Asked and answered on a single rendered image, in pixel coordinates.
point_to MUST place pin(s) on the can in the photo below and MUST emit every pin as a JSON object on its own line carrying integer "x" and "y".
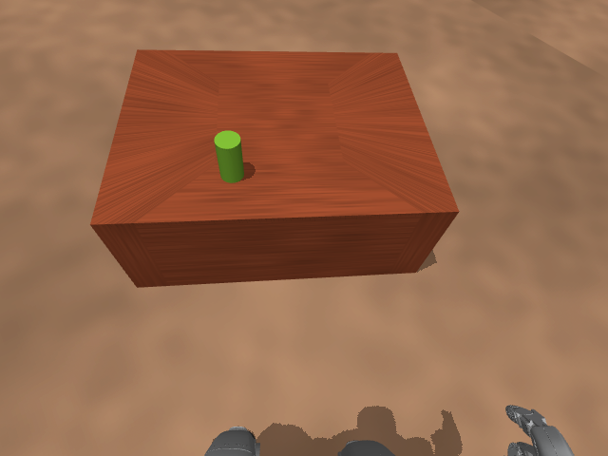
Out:
{"x": 229, "y": 153}

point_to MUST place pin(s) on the right robot hand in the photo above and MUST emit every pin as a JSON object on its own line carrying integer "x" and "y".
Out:
{"x": 546, "y": 440}

